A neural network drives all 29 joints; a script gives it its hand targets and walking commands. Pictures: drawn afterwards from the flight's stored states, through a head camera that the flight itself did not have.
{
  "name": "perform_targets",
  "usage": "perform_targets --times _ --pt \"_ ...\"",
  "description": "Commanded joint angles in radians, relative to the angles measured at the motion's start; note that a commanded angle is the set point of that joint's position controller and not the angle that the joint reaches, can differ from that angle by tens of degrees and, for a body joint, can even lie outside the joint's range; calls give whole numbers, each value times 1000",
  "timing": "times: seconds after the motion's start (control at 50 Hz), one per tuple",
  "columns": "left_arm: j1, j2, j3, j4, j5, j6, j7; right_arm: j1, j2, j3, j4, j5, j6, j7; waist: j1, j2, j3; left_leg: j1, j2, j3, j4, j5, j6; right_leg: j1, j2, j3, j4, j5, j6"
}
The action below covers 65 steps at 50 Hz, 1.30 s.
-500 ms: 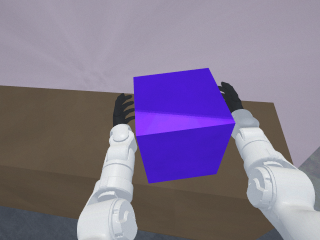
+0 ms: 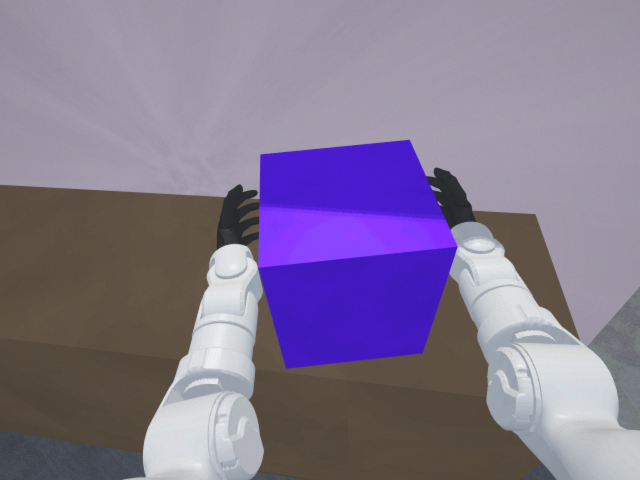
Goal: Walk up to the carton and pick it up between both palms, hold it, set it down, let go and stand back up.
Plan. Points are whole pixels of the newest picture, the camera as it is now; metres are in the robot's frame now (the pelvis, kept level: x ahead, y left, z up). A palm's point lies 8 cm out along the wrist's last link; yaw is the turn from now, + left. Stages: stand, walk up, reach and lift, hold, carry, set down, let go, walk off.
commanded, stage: reach and lift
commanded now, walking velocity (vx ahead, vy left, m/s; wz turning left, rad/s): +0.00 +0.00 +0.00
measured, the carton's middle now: (345, 258) +0.41 +0.03 +0.05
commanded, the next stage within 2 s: none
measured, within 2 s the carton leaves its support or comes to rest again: neither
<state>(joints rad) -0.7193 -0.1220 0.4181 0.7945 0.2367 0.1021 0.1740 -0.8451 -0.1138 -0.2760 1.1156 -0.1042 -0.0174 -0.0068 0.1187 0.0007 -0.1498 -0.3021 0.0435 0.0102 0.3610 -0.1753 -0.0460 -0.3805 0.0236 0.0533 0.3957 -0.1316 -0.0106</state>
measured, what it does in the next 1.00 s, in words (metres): stands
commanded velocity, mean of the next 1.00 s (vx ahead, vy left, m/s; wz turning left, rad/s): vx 0.00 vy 0.00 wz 0.00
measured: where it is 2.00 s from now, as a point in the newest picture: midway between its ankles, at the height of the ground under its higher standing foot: outside the picture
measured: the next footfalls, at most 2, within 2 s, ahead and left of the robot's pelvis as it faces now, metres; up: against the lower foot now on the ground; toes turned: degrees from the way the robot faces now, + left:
none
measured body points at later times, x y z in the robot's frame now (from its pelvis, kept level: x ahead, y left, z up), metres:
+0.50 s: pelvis -0.01 +0.01 +0.00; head -0.03 +0.00 +0.45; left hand +0.40 +0.18 +0.17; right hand +0.43 -0.12 +0.15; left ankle +0.00 +0.15 -0.74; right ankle +0.04 -0.11 -0.74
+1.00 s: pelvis -0.01 +0.01 +0.00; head -0.06 +0.02 +0.45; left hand +0.39 +0.18 +0.22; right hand +0.41 -0.12 +0.20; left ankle +0.00 +0.15 -0.74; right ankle +0.04 -0.11 -0.74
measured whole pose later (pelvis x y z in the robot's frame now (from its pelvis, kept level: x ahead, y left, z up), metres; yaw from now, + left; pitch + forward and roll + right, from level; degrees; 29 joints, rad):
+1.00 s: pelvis -0.01 +0.01 +0.00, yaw +0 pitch +0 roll +0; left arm -0.84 0.00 0.35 0.59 0.22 0.52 0.08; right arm -0.88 -0.10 -0.10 0.87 0.15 0.32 -0.17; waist 0.02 -0.02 -0.15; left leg -0.18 0.04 0.01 0.36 -0.18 -0.04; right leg -0.24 0.02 0.05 0.35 -0.11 0.00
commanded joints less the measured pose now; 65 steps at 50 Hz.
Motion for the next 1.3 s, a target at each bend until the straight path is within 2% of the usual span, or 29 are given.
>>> perform_targets --times 0.0,0.06,0.12,0.14,0.16,0.2,0.26,0.32,0.34,0.4,0.42,0.48,0.5,0.52,0.58,0.7,0.76,0.8,0.92,0.94,0.98,1.04,1.1,1.14,1.16,1.22,1.28 --pt "-734 -531 -427 -200 -70 -12 -112 -655 704 270 -262 73 -29 89 -88 -96 -492 139 -77 34 -20 207 17 472 24 -102 -76 295 40" --pt "-755 -531 -435 -197 -83 23 -117 -683 701 271 -265 87 -4 85 -92 -91 -474 154 -78 28 -27 170 21 459 20 -104 -88 246 40" --pt "-743 -525 -428 -176 -99 51 -121 -733 712 303 -316 123 12 78 -79 -109 -468 154 -82 24 -27 157 32 462 18 -100 -94 235 47" --pt "-733 -513 -409 -145 -89 62 -126 -739 702 297 -308 121 23 75 -85 -120 -437 139 -82 27 -35 119 39 458 15 -95 -99 206 47" --pt "-754 -520 -421 -176 -100 65 -129 -743 716 306 -328 129 25 73 -85 -112 -459 145 -84 25 -34 129 37 473 16 -93 -99 217 49" --pt "-760 -518 -420 -157 -103 84 -134 -769 710 307 -328 142 43 66 -90 -110 -431 142 -84 19 -37 113 37 471 17 -92 -103 198 48" --pt "-761 -522 -439 -205 -119 104 -143 -775 735 348 -370 179 58 54 -95 -106 -452 166 -88 18 -25 165 33 501 19 -88 -97 248 50" --pt "-774 -531 -470 -227 -144 123 -150 -804 749 383 -407 213 75 34 -111 -100 -480 167 -91 7 -19 163 31 516 17 -86 -96 269 54" --pt "-787 -530 -462 -215 -145 128 -152 -824 740 378 -407 215 86 30 -115 -108 -453 155 -89 4 -25 140 34 501 18 -86 -100 238 55" --pt "-782 -538 -479 -251 -154 153 -156 -824 752 405 -447 245 104 16 -119 -92 -459 168 -91 0 -19 173 29 512 20 -84 -101 264 53" --pt "-798 -540 -497 -304 -169 156 -157 -837 759 426 -481 261 106 10 -128 -100 -502 185 -92 -3 -9 202 25 529 24 -89 -92 304 57" --pt "-763 -519 -485 -296 -159 193 -173 -811 751 439 -490 274 140 -9 -132 -91 -455 180 -97 -4 -21 168 28 540 19 -86 -97 290 63" --pt "-765 -522 -502 -334 -168 205 -177 -814 754 447 -519 289 145 -14 -144 -89 -459 191 -97 -7 -15 194 23 543 23 -87 -95 315 63" --pt "-745 -513 -483 -313 -157 219 -184 -806 746 448 -510 288 155 -20 -143 -100 -435 194 -95 -8 -18 184 25 541 22 -86 -96 314 64" --pt "-750 -507 -489 -348 -159 248 -198 -834 745 461 -561 309 171 -34 -150 -94 -439 196 -99 -12 -21 182 25 552 22 -86 -94 325 70" --pt "-757 -491 -480 -356 -148 310 -218 -827 739 463 -565 324 218 -50 -165 -77 -374 209 -102 -12 -34 144 29 528 20 -84 -108 252 68" --pt "-795 -494 -496 -400 -163 326 -222 -866 757 484 -615 341 230 -54 -167 -68 -410 216 -104 -11 -30 151 28 531 24 -82 -106 244 65" --pt "-797 -484 -479 -377 -148 344 -228 -852 751 469 -587 339 245 -58 -170 -55 -371 217 -104 -9 -39 122 31 515 20 -80 -113 205 67" --pt "-822 -479 -476 -397 -157 376 -245 -897 767 495 -647 364 270 -77 -178 -63 -397 212 -112 -13 -33 124 34 543 21 -74 -111 221 70" --pt "-838 -471 -469 -386 -155 382 -249 -885 761 482 -620 359 278 -80 -184 -55 -371 207 -112 -13 -41 93 35 535 18 -71 -115 196 71" --pt "-832 -474 -469 -408 -157 389 -253 -887 768 494 -637 374 286 -85 -190 -58 -390 223 -113 -13 -36 128 33 541 22 -71 -112 218 67" --pt "-822 -453 -436 -370 -143 411 -269 -889 755 494 -639 381 304 -97 -190 -61 -360 206 -117 -11 -44 104 37 555 17 -65 -117 219 72" --pt "-839 -464 -453 -399 -154 418 -273 -908 762 516 -671 402 312 -104 -195 -61 -389 218 -118 -14 -37 134 32 566 23 -68 -110 248 73" --pt "-844 -478 -458 -410 -156 427 -275 -924 760 518 -695 416 314 -108 -193 -41 -399 223 -119 -14 -33 145 29 557 28 -67 -112 240 70" --pt "-837 -466 -447 -388 -149 432 -275 -926 749 516 -681 417 324 -110 -193 -52 -370 218 -117 -17 -34 134 31 548 26 -66 -117 232 69" --pt "-848 -465 -436 -364 -143 447 -282 -933 735 489 -661 409 336 -110 -199 -44 -344 223 -113 -12 -46 94 32 512 30 -73 -130 140 63" --pt "-872 -462 -439 -387 -150 451 -281 -929 736 496 -655 423 346 -110 -202 -45 -343 223 -113 -16 -42 108 29 518 31 -73 -128 157 61"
